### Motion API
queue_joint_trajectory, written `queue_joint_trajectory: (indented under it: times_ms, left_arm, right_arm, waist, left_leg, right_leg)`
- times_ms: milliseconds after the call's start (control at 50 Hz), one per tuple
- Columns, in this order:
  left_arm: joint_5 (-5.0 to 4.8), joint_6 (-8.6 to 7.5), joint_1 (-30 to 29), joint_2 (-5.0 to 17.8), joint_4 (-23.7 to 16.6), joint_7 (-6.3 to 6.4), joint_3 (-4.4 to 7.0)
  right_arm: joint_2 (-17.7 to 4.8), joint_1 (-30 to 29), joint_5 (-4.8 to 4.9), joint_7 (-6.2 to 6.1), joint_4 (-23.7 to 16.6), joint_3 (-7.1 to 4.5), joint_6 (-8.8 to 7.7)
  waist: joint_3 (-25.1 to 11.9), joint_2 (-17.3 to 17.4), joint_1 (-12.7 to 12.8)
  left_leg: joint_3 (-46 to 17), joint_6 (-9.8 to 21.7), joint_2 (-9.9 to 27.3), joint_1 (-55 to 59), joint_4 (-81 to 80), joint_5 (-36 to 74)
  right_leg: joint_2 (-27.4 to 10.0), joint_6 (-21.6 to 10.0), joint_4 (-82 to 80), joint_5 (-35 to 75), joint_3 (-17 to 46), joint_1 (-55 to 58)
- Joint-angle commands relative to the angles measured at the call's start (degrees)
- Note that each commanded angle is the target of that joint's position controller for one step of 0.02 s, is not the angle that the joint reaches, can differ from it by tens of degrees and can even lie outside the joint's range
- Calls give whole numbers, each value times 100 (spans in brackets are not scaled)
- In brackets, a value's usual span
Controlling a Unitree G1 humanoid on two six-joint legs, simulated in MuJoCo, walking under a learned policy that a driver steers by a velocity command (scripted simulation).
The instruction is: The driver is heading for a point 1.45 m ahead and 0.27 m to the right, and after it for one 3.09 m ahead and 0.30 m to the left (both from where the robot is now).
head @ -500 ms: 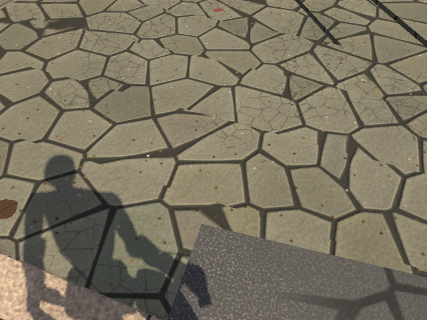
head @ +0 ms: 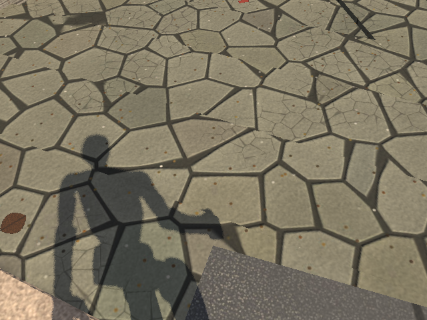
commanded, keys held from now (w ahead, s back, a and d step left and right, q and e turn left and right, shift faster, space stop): w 1.00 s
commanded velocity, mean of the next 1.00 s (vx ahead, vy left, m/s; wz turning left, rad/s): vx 0.49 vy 0.00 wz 0.00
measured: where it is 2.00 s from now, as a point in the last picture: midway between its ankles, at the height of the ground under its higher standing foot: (268, 152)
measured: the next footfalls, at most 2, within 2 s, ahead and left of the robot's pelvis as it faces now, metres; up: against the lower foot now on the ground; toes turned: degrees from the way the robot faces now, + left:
left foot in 0.14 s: +0.27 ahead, +0.13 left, +0.00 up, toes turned +2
right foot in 0.66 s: +0.56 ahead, -0.12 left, -0.04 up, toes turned -2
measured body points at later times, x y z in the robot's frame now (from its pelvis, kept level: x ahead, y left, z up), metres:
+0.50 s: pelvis +0.29 +0.03 +0.00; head +0.31 +0.02 +0.45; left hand +0.47 +0.28 -0.10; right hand +0.28 -0.24 -0.14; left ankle +0.23 +0.13 -0.74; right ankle +0.48 -0.14 -0.70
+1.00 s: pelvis +0.58 -0.06 -0.03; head +0.61 -0.07 +0.41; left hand +0.59 +0.21 -0.17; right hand +0.74 -0.31 -0.15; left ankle +0.76 +0.12 -0.72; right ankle +0.52 -0.12 -0.78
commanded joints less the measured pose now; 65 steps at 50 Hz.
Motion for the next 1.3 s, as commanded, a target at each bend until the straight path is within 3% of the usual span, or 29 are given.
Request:
queue_joint_trajectory:
  times_ms: [20, 80, 120, 140, 160, 180, 200, 240, 300, 360, 440, 560, 620, 660, 680, 700, 720, 740, 760, 800, 880, 980, 1100, 1200, 1220, 1240, 1260, 1280, 1300]
  left_arm:
    - [-63, -55, 257, 1052, -99, 48, 226]
    - [-48, -31, 0, 1199, -165, 64, 328]
    - [6, 74, -220, 1222, -276, 56, 363]
    - [47, 89, -278, 1095, -395, 41, 300]
    - [-16, -4, 603, 249, -459, -70, 64]
    - [-131, -199, 349, 469, -401, -104, 101]
    - [-320, -291, -377, 944, -689, -106, 246]
    - [-241, -285, -865, 1011, -803, 2, 322]
    - [-146, -57, -642, 632, -832, 42, 335]
    - [-74, -52, -1310, 805, -1156, 40, 411]
    - [-30, -159, -2241, 602, -1435, -85, 327]
    - [-121, -128, -3050, 783, -1809, -327, 279]
    - [-151, -134, -2888, 927, -1831, -365, 301]
    - [-124, -176, -1373, 1313, -1345, -349, 516]
    - [-54, -155, -492, 1679, -1147, -308, 599]
    - [-44, -99, -441, 1911, -1180, -310, 597]
    - [-143, -59, -142, 1699, -1056, -328, 597]
    - [-94, -79, -501, 1407, -1160, -297, 513]
    - [0, -111, -1151, 1237, -1317, -279, 439]
    - [78, -202, -1625, 1026, -1383, -296, 373]
    - [11, -210, -1270, 1112, -1110, -189, 418]
    - [-75, -143, -906, 1168, -873, -33, 431]
    - [-93, -30, -369, 1072, -473, 33, 448]
    - [-41, 106, -548, 1380, -506, 37, 554]
    - [-61, 121, -283, 1001, -545, -52, 459]
    - [-92, 72, -568, 954, -639, -87, 380]
    - [-126, -44, -805, 761, -799, -107, 289]
    - [-229, -156, -867, 897, -908, -102, 292]
    - [-285, -223, -1164, 1063, -1008, -96, 330]
  right_arm:
    - [-193, -1158, 44, 89, -698, 42, -122]
    - [-581, -722, 41, 141, -647, -97, -183]
    - [-961, 744, 50, 71, -201, -321, -156]
    - [-1212, 1751, 5, 9, 51, -418, -130]
    - [-1664, 2406, -120, 10, 176, -514, -114]
    - [-1091, 2186, -67, 42, 179, -336, -117]
    - [-820, 1593, -16, 55, 132, -245, -137]
    - [-479, 755, -83, 105, -5, -140, -196]
    - [-416, 615, -120, 100, 112, -111, -254]
    - [-722, 1024, -148, -52, 317, -178, -306]
    - [-855, 1411, -53, -212, 463, -198, -247]
    - [-928, 2029, 13, -310, 722, -225, -112]
    - [-1048, 2180, -38, -297, 739, -269, 26]
    - [-924, 2080, -92, -223, 664, -207, 95]
    - [-526, 2329, -207, -178, 596, -74, 53]
    - [-84, 3080, -134, -115, 677, 55, -115]
    - [-544, 2656, 89, -131, 525, -17, -270]
    - [-879, 1823, 209, -172, 315, -94, -328]
    - [-864, 1463, 151, -224, 240, -110, -309]
    - [-740, 1586, -70, -244, 314, -156, -181]
    - [-426, 1297, -143, -241, 161, -134, -27]
    - [-248, 129, -119, -133, -229, -62, -102]
    - [-359, -660, -51, 76, -524, -59, -223]
    - [-760, 74, -43, 122, -369, -217, -252]
    - [-906, 721, -140, 104, -163, -331, -284]
    - [-969, 1756, -208, 64, 120, -418, -247]
    - [-905, 2239, -269, 16, 276, -355, -223]
    - [-866, 2026, -207, 9, 296, -289, -202]
    - [-826, 1562, -156, -23, 183, -293, -175]
  waist:
    - [808, -772, -45]
    - [375, -853, -491]
    - [-540, -900, -1253]
    - [-1146, -633, -1668]
    - [-2256, 870, -1252]
    - [-2328, 1010, -1285]
    - [-1244, 893, -1170]
    - [-361, -62, -734]
    - [-124, 175, -334]
    - [132, -23, -402]
    - [189, 46, -697]
    - [341, -38, -922]
    - [282, -92, -777]
    - [-630, -339, -96]
    - [-1489, -1095, 34]
    - [-1924, -2211, -327]
    - [-2034, -1661, -12]
    - [-1257, -1047, 37]
    - [-720, -552, -153]
    - [-457, -649, -532]
    - [-225, -497, -603]
    - [18, -483, -313]
    - [319, -385, -170]
    - [-268, -519, -727]
    - [-946, -217, -847]
    - [-1530, 123, -1340]
    - [-1951, 1018, -1477]
    - [-1831, 1018, -1342]
    - [-1157, 669, -1218]
  left_leg:
    - [175, 84, -222, 213, -662, 406]
    - [90, 376, -365, 901, -718, 248]
    - [294, 682, -680, 2586, -594, -216]
    - [-366, 1015, -62, 4183, -521, -388]
    - [-3303, 2149, 1516, 6299, -1036, -2145]
    - [-4530, 2066, 1711, 6081, -2074, -2543]
    - [-3616, 1723, 1506, 5175, -2242, -2248]
    - [-2202, 1425, 1128, 3365, -2466, -772]
    - [-1355, 1366, 788, 2234, -2975, -428]
    - [-1091, 1450, 781, 2258, -3217, -177]
    - [-396, 1119, 347, 2139, -3016, -203]
    - [-716, 958, 911, 3179, -2086, -822]
    - [-864, 823, 1067, 3550, -1378, -201]
    - [-471, 601, 507, 3119, 469, 866]
    - [-132, 429, 86, 1848, 2413, -1071]
    - [-165, 88, -747, -161, 4129, -3530]
    - [-693, 129, -505, -917, 4361, -3276]
    - [-642, 208, -189, -1172, 4310, -2791]
    - [-550, 196, 91, -966, 3951, -2151]
    - [-643, 145, 405, -293, 3158, -1535]
    - [-465, -35, 429, -218, 1875, -876]
    - [-110, 22, 77, 227, -284, 751]
    - [-305, 315, 32, -431, -1029, 891]
    - [79, 600, -473, 1170, -1203, -94]
    - [-139, 937, -371, 3096, -1050, 257]
    - [-1255, 1344, 350, 4778, -1082, 130]
    - [-2685, 1727, 1263, 5748, -1426, 357]
    - [-3180, 1817, 1558, 5676, -1748, 437]
    - [-2737, 1755, 1454, 4977, -1856, 303]
  right_leg:
    - [-1333, -705, -483, 2187, 518, -751]
    - [-1553, -556, 188, 3886, 368, -175]
    - [-1373, -381, 1948, 5528, 186, -284]
    - [-1149, -239, 3528, 4547, 127, -1384]
    - [-44, 159, 6087, 1052, 119, -3648]
    - [163, -4, 6827, -1421, 971, -4279]
    - [-188, -134, 7043, -1111, 910, -4748]
    - [-719, -146, 6410, -250, 706, -4313]
    - [-1011, -32, 5446, -14, 653, -3514]
    - [-1123, 155, 4540, 1021, 654, -4050]
    - [-755, 170, 2523, 2917, 297, -3624]
    - [-786, -5, 1774, 2712, 621, -4074]
    - [-708, -140, 1697, 1627, 503, -3834]
    - [-429, -415, 1631, 1703, 134, -1721]
    - [-1394, -708, 2166, 2352, 1104, 23]
    - [-2378, -1552, 1951, 2569, 3202, 1559]
    - [-2517, -1679, 1107, 821, 4085, 1536]
    - [-2275, -1430, 862, 553, 3545, 908]
    - [-2044, -1231, 715, 1240, 2866, -22]
    - [-1669, -1085, 552, 2438, 2063, -956]
    - [-1389, -1037, 170, 3500, 1224, -1251]
    - [-934, -698, -139, 3293, 476, -1350]
    - [-1353, -746, 404, 3019, 602, 9]
    - [-1372, -580, 1949, 5404, 675, 285]
    - [-999, -303, 3046, 5367, 446, -921]
    - [-521, -33, 4601, 3930, 216, -2435]
    - [131, 100, 6410, 41, 340, -3632]
    - [94, -29, 6912, -1361, 839, -4138]
    - [-190, -71, 6731, -1202, 868, -4370]
Velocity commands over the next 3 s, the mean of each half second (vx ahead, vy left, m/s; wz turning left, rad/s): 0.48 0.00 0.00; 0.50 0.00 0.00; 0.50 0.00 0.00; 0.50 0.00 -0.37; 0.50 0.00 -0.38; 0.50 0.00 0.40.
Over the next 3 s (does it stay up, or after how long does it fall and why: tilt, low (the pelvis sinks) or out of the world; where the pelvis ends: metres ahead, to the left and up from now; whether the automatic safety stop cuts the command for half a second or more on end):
stays up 1.63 -0.23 -0.11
